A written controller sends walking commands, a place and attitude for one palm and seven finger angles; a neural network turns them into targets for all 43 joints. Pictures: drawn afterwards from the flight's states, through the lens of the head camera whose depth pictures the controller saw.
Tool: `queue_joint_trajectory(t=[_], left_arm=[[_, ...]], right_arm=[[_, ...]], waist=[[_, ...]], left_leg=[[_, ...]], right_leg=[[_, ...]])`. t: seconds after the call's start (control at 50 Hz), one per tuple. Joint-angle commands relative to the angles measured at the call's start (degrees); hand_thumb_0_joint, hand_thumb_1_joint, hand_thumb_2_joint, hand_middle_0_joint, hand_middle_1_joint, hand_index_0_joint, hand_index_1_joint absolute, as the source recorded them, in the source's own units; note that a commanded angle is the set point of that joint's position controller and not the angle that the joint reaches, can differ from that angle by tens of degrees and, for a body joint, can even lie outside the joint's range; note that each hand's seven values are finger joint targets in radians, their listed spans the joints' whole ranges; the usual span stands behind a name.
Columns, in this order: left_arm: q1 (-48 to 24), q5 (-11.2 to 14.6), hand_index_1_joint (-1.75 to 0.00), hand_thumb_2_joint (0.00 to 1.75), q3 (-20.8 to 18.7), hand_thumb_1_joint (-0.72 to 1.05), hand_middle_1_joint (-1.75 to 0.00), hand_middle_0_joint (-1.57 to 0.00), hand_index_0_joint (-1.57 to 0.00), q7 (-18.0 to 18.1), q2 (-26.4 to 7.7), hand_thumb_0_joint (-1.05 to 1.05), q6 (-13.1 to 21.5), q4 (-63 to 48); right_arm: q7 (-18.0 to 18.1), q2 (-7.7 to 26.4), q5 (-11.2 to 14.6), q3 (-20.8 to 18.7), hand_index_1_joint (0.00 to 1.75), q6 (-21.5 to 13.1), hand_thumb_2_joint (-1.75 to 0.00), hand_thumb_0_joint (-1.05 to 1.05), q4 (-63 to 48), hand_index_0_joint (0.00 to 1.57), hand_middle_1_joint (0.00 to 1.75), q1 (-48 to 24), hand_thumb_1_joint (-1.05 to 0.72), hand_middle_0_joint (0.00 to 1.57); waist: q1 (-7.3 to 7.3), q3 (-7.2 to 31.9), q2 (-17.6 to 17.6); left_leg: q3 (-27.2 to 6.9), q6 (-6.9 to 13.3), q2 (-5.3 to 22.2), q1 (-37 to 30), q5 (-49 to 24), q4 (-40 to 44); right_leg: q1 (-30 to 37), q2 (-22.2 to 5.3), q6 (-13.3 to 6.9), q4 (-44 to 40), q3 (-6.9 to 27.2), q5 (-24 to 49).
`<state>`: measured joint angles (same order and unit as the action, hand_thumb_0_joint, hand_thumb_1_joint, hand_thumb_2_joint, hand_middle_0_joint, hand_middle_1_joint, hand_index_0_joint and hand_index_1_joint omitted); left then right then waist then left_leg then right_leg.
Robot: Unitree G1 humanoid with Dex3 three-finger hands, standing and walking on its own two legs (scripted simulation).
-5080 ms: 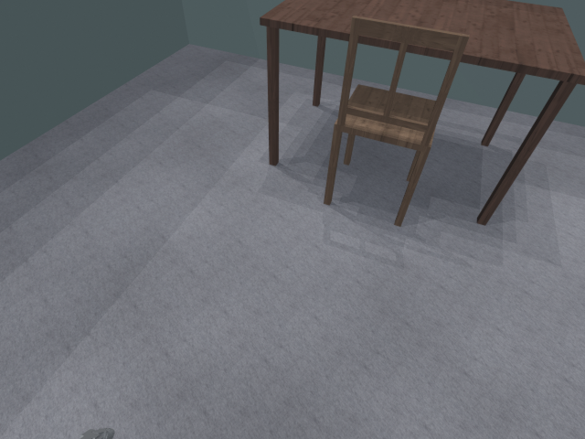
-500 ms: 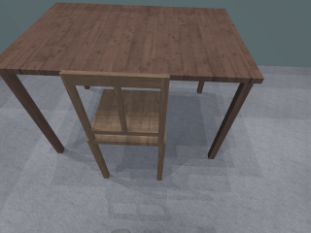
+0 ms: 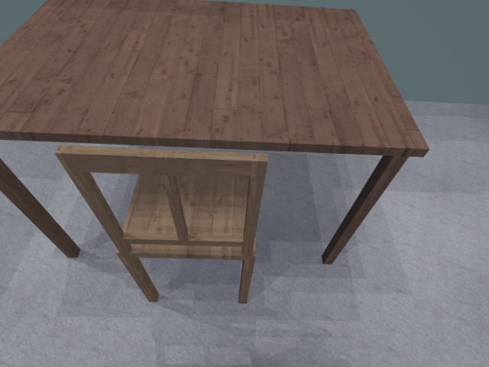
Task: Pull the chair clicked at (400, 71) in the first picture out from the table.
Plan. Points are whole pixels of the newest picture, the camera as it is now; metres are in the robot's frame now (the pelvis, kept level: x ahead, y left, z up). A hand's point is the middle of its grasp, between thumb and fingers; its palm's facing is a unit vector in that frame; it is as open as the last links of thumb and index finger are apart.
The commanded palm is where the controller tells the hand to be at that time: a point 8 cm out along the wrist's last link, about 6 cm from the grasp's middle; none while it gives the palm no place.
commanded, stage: come to a stop and stand still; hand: left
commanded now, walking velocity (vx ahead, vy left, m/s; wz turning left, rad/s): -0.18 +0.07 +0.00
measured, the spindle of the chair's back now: (177, 209) +0.44 +0.18 -0.10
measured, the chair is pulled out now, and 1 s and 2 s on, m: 0.00 0.00 0.00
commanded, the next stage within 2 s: look again from close up in 0.98 s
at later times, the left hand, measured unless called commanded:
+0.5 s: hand out of the picture +0.02 +0.20 -0.19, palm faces +0.08 -0.98 -0.20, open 7.3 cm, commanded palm none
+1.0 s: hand out of the picture -0.07 +0.18 -0.18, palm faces +0.03 -0.99 -0.17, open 7.3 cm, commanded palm none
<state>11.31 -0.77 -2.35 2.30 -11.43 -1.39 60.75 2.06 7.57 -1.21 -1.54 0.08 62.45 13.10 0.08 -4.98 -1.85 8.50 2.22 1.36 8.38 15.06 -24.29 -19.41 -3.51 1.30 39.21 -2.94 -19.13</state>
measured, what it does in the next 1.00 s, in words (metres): steps on the spot: right foot, then left foot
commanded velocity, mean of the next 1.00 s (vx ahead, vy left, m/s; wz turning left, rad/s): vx -0.02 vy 0.03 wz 0.00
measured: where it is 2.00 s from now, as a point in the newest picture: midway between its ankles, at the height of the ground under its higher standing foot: outside the picture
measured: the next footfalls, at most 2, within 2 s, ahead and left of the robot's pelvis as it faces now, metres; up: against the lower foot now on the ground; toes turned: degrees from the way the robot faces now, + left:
right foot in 0.08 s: +0.07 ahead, -0.14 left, +0.00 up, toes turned -5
left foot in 0.46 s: +0.00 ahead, +0.12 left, +0.00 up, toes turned +3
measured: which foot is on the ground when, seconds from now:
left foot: down 0.00-0.10, up 0.12-0.44, down 0.46-1.00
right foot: up 0.00-0.06, down 0.08-0.48, up 0.50-0.68, down 0.70-1.00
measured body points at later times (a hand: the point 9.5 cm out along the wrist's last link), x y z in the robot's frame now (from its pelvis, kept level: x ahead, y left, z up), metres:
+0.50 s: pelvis -0.03 +0.01 -0.01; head -0.02 +0.03 +0.44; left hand +0.01 +0.25 -0.17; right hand +0.04 -0.23 -0.15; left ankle -0.05 +0.12 -0.75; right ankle +0.03 -0.13 -0.74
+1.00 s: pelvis -0.06 +0.02 +0.00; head -0.05 +0.02 +0.45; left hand -0.07 +0.23 -0.16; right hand -0.07 -0.20 -0.16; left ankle -0.05 +0.12 -0.74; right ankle -0.07 -0.10 -0.74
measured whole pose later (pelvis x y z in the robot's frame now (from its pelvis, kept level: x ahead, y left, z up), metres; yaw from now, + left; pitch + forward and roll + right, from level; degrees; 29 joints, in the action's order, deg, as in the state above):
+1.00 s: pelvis -0.06 +0.02 +0.00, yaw +0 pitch -2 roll +0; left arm 16.4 -0.4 0.3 2.1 -7.2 -0.3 66.6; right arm 1.4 8.1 -0.5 0.3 0.2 66.1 15.6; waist -0.1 -2.1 -0.4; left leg 2.9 1.4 -1.0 8.5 11.3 -21.6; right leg -8.3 -1.5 0.6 23.4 -1.2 -13.2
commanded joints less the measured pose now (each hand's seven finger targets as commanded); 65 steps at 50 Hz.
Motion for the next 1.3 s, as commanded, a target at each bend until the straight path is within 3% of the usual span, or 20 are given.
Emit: queue_joint_trajectory(t=[0.0, 0.04, 0.08, 0.1, 0.22, 0.32, 0.38, 0.42, 0.44, 0.48, 0.54, 0.64, 0.68, 0.74, 0.9, 1.04, 1.06, 1.08, 1.12, 1.28], left_arm=[[6.14, -0.37, -0.30, 0.90, -1.21, 0.90, -0.30, -0.20, -0.20, 0.07, -3.38, 0.00, 0.15, -2.05], [7.99, -0.77, -0.30, 0.90, -1.62, 0.90, -0.30, -0.20, -0.20, 0.27, -6.28, 0.00, 1.04, -1.76], [8.54, -0.57, -0.30, 0.90, -2.14, 0.90, -0.30, -0.20, -0.20, 0.31, -10.65, 0.00, 1.60, -1.86], [8.47, -0.54, -0.30, 0.90, -2.07, 0.90, -0.30, -0.20, -0.20, 0.54, -10.02, 0.00, 1.47, -1.91], [2.06, -0.92, -0.30, 0.90, -2.29, 0.90, -0.30, -0.20, -0.20, 0.91, -8.55, 0.00, 1.08, -4.89], [2.51, -1.36, -0.30, 0.90, -2.92, 0.90, -0.30, -0.20, -0.20, 0.27, -9.89, 0.00, 0.80, -5.21], [1.03, -0.90, -0.30, 0.90, -2.78, 0.90, -0.30, -0.20, -0.20, 0.06, -9.68, 0.00, 0.52, -4.89], [0.94, -0.08, -0.30, 0.90, -1.82, 0.90, -0.30, -0.20, -0.20, -0.17, -6.40, 0.00, 0.06, -5.02], [1.40, 0.19, -0.30, 0.90, -1.32, 0.90, -0.30, -0.20, -0.20, -0.44, -3.63, 0.00, -0.35, -5.51], [-0.42, -0.58, -0.30, 0.90, -1.02, 0.90, -0.30, -0.20, -0.20, -0.28, -3.38, 0.00, -1.12, -4.46], [3.84, -0.54, -0.30, 0.90, -0.57, 0.90, -0.30, -0.20, -0.20, -0.65, -2.94, 0.00, -0.82, -2.09], [6.22, 0.12, -0.30, 0.90, 0.63, 0.90, -0.30, -0.20, -0.20, -0.26, -2.00, 0.00, 0.72, 0.28], [8.22, 0.14, -0.30, 0.90, 0.91, 0.90, -0.30, -0.20, -0.20, 0.10, -3.64, 0.00, 1.68, 2.16], [6.52, 0.23, -0.30, 0.90, 1.32, 0.90, -0.30, -0.20, -0.20, 0.10, -3.40, 0.00, 2.09, 3.08], [7.69, 0.17, -0.30, 0.90, 1.55, 0.90, -0.30, -0.20, -0.20, -0.05, -2.00, 0.00, 1.47, 4.13], [8.97, 0.20, -0.30, 0.90, 1.49, 0.90, -0.30, -0.20, -0.20, 0.06, -0.98, 0.00, 1.73, 4.37], [12.43, -0.89, -0.30, 0.90, 2.39, 0.90, -0.30, -0.20, -0.20, 1.97, -2.59, 0.00, 3.95, 4.58], [9.66, -0.12, -0.30, 0.90, 1.90, 0.90, -0.30, -0.20, -0.20, 1.49, -4.41, 0.00, 4.13, 1.99], [7.53, -0.09, -0.30, 0.90, 1.55, 0.90, -0.30, -0.20, -0.20, 0.65, -4.83, 0.00, 3.94, -0.18], [9.26, 0.10, -0.30, 0.90, 2.11, 0.90, -0.30, -0.20, -0.20, -0.03, -1.86, 0.00, 3.26, -0.69]], right_arm=[[0.44, 10.51, 0.09, -3.28, 0.30, 0.67, -0.90, 0.00, -3.07, 0.20, 0.30, 1.31, -0.90, 0.20], [0.05, 8.68, 0.49, -3.32, 0.30, 0.94, -0.90, 0.00, -3.83, 0.20, 0.30, 1.52, -0.90, 0.20], [-0.20, 5.36, 1.13, -3.11, 0.30, 1.96, -0.90, 0.00, -5.00, 0.20, 0.30, 2.74, -0.90, 0.20], [0.17, 5.38, 1.05, -3.09, 0.30, 2.76, -0.90, 0.00, -5.35, 0.20, 0.30, 1.61, -0.90, 0.20], [-0.89, 5.94, 0.70, -2.84, 0.30, 3.15, -0.90, 0.00, -5.29, 0.20, 0.30, -0.37, -0.90, 0.20], [-1.42, 5.42, 0.71, -2.14, 0.30, 2.26, -0.90, 0.00, -6.32, 0.20, 0.30, -1.11, -0.90, 0.20], [-1.18, 5.26, 0.69, -1.55, 0.30, 1.33, -0.90, 0.00, -5.20, 0.20, 0.30, 3.04, -0.90, 0.20], [-1.05, 7.48, 0.53, -1.50, 0.30, 0.43, -0.90, 0.00, -4.30, 0.20, 0.30, 5.11, -0.90, 0.20], [-0.98, 10.49, -0.03, -1.73, 0.30, 0.18, -0.90, 0.00, -5.59, 0.20, 0.30, 3.24, -0.90, 0.20], [-0.54, 10.63, -0.26, -1.21, 0.30, 0.17, -0.90, 0.00, -6.97, 0.20, 0.30, -3.00, -0.90, 0.20], [0.27, 9.17, -0.04, -0.55, 0.30, -0.12, -0.90, 0.00, -6.15, 0.20, 0.30, -3.92, -0.90, 0.20], [0.62, 9.10, 0.58, -0.61, 0.30, -0.78, -0.90, 0.00, -2.98, 0.20, 0.30, 1.69, -0.90, 0.20], [0.45, 7.48, 1.29, -0.31, 0.30, -1.19, -0.90, 0.00, -2.47, 0.20, 0.30, 2.56, -0.90, 0.20], [0.18, 6.79, 1.04, 0.04, 0.30, -0.62, -0.90, 0.00, -1.08, 0.20, 0.30, 2.62, -0.90, 0.20], [-0.09, 6.38, 0.89, 0.71, 0.30, -0.36, -0.90, 0.00, 1.59, 0.20, 0.30, 4.07, -0.90, 0.20], [0.02, 5.18, 0.76, 0.80, 0.30, -0.70, -0.90, 0.00, 2.34, 0.20, 0.30, 6.17, -0.90, 0.20], [-0.97, 7.23, 1.00, 1.11, 0.30, -2.08, -0.90, 0.00, -1.89, 0.20, 0.30, 0.56, -0.90, 0.20], [-1.26, 4.67, 0.65, 0.96, 0.30, -1.32, -0.90, 0.00, -3.11, 0.20, 0.30, 4.60, -0.90, 0.20], [-1.52, 5.06, 0.00, 1.08, 0.30, -0.92, -0.90, 0.00, -3.68, 0.20, 0.30, 6.61, -0.90, 0.20], [-0.95, 6.54, 0.43, 1.40, 0.30, -2.14, -0.90, 0.00, -3.83, 0.20, 0.30, 7.23, -0.90, 0.20]], waist=[[-1.27, 4.49, 9.91], [-1.88, 7.33, 1.28], [-2.12, 10.65, -10.86], [-2.52, 11.17, -11.30], [-1.31, 7.03, -7.02], [-2.44, 6.80, -9.22], [-0.36, 7.54, -8.66], [0.32, 5.58, 1.73], [-0.53, 3.05, 12.11], [-1.17, -2.16, 17.33], [-2.72, -0.66, 12.68], [-1.60, 5.36, 7.84], [-0.79, 6.99, 4.16], [0.30, 4.60, -2.70], [-0.12, -1.96, 0.60], [-0.24, -1.26, 2.03], [-2.52, -1.53, 0.45], [1.06, 2.37, 1.28], [1.63, 2.93, 3.58], [0.15, -0.38, 2.01]], left_leg=[[-7.50, 3.81, 14.22, -3.64, -44.13, -1.96], [-4.04, -0.73, 7.76, 1.91, -23.65, -9.53], [-3.69, -3.81, -1.20, 10.87, 19.53, -25.46], [-7.95, -3.45, -1.03, 11.57, 22.63, -31.89], [-9.51, -5.09, -0.38, 15.01, 12.42, -36.57], [-6.67, -4.58, -0.68, 10.22, 11.42, -21.09], [-5.28, -4.00, -0.93, 2.34, 3.45, -5.53], [-9.94, -2.50, 3.20, -3.94, -1.43, 5.19], [-19.91, 0.60, 11.39, 3.69, 0.34, 10.44], [-23.27, 4.43, 13.75, 16.50, 7.77, 17.63], [-17.89, 5.44, 10.87, 10.13, -4.79, 13.33], [-14.84, 4.61, 9.23, -2.87, -28.78, 4.15], [-12.89, 0.71, 5.65, -1.49, -23.11, 1.55], [-11.49, -1.10, 4.40, -1.99, -14.86, 3.61], [-11.76, -0.83, 3.82, 2.02, 0.39, 8.75], [-12.27, -0.85, 3.74, 3.08, -0.23, 8.86], [-9.48, -2.32, 4.65, 7.19, -9.01, -4.21], [-10.21, -2.17, 2.11, 4.93, 1.31, -2.48], [-9.64, -1.38, 1.59, 5.16, 2.60, -3.14], [-13.39, 0.44, 3.68, 9.84, -0.10, 3.41]], right_leg=[[3.85, 0.38, -0.88, -7.24, -0.82, 6.70], [11.17, -5.44, -2.35, -12.83, 5.24, 34.39], [16.08, -20.11, -12.67, -14.70, 15.91, 63.92], [14.47, -20.72, -14.47, -15.19, 16.13, 64.14], [10.36, -14.62, -11.90, -17.22, 9.32, 42.77], [9.03, -12.99, -11.33, -20.88, 11.18, 22.22], [6.34, -10.74, -8.53, -19.13, 9.78, 14.31], [-1.27, -5.52, -3.96, -13.76, 6.37, 2.18], [-1.20, -0.90, -1.16, -9.53, 2.02, -1.79], [3.68, 0.67, -0.04, 0.28, 1.72, -4.69], [1.73, 0.78, -0.64, 5.28, 3.36, -4.13], [6.89, 0.28, 0.24, -13.25, 1.93, 3.31], [12.52, -3.25, -1.31, -19.41, 6.32, 17.93], [9.82, -3.99, -2.47, -18.50, 6.72, 20.06], [6.08, -2.32, -1.99, -22.14, 6.53, 3.38], [6.62, -2.24, -2.17, -21.31, 6.39, 5.27], [6.57, -4.63, -2.38, -19.53, 7.25, 20.49], [5.04, -5.95, -3.99, -20.75, 9.69, 2.80], [2.23, -4.17, -5.19, -19.42, 8.79, -6.61], [6.39, -0.98, -3.78, -14.36, 5.32, 4.26]])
